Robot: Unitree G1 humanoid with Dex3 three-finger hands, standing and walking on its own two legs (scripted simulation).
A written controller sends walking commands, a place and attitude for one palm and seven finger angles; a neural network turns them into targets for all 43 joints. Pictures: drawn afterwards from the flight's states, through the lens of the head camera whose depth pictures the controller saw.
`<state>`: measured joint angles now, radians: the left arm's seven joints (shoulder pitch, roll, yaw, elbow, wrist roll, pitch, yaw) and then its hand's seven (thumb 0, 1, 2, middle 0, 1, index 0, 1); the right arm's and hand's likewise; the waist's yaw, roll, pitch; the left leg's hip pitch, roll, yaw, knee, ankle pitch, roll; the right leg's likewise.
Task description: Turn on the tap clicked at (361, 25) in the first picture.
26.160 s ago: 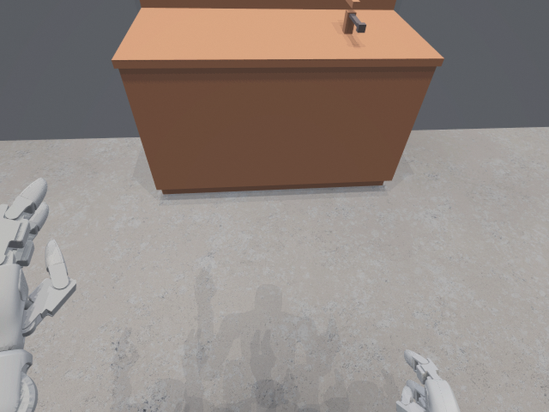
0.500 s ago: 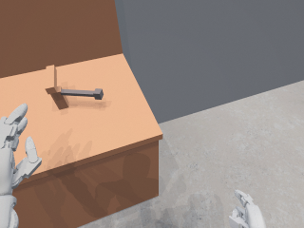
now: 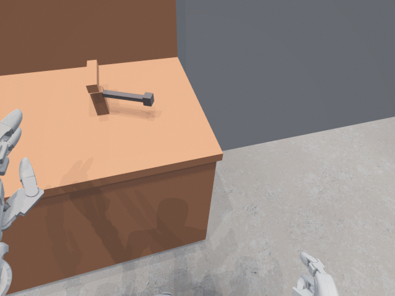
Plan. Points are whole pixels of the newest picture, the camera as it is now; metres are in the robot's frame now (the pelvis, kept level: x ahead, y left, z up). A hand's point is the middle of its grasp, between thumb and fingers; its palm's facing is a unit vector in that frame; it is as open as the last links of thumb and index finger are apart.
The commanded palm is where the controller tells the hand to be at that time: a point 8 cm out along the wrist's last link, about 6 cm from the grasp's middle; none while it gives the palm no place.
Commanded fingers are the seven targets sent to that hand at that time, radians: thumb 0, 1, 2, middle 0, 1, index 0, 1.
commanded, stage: step back with the hand held close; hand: left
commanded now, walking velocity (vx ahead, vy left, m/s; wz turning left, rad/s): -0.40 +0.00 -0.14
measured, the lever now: (148, 99) +0.62 +0.18 +0.05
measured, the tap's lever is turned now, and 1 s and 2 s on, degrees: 64 64 64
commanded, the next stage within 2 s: stop stepping back and stand still in 0.30 s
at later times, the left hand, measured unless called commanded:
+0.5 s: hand (58, 267) +0.13 +0.18 +0.16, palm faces +0.19 -0.86 -0.47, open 7.4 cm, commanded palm +0.08 +0.23 +0.19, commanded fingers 0.00 0.90 0.90 -0.20 -0.30 -0.20 -0.30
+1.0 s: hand out of the picture +0.07 +0.22 +0.18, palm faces +0.35 -0.85 -0.40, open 7.4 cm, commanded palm +0.03 +0.26 +0.19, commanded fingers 0.00 0.90 0.90 -0.20 -0.30 -0.20 -0.30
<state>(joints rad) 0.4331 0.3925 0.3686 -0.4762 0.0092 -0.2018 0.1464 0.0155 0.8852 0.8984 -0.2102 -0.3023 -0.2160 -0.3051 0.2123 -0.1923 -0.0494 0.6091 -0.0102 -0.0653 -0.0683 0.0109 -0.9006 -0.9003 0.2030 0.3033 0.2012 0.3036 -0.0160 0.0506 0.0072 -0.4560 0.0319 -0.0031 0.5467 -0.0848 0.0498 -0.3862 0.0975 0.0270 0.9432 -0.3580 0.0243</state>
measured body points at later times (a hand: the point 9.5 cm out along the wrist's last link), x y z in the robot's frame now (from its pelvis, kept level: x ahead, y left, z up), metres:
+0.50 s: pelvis -0.12 -0.02 +0.01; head -0.10 -0.02 +0.46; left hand +0.11 +0.23 +0.19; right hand +0.04 -0.29 -0.07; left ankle +0.04 +0.07 -0.72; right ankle -0.14 -0.11 -0.73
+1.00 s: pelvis -0.16 -0.01 +0.01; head -0.19 -0.02 +0.46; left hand +0.05 +0.26 +0.20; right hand -0.04 -0.25 -0.09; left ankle -0.16 +0.12 -0.73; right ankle -0.14 -0.11 -0.73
